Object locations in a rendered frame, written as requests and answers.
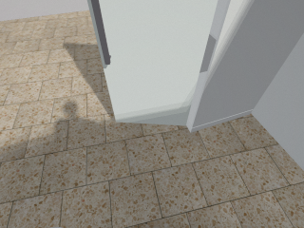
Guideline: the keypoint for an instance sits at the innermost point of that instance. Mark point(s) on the fridge door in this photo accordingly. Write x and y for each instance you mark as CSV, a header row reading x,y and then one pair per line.
x,y
156,49

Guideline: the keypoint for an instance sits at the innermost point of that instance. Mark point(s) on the handle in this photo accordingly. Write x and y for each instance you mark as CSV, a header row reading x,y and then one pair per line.
x,y
101,30

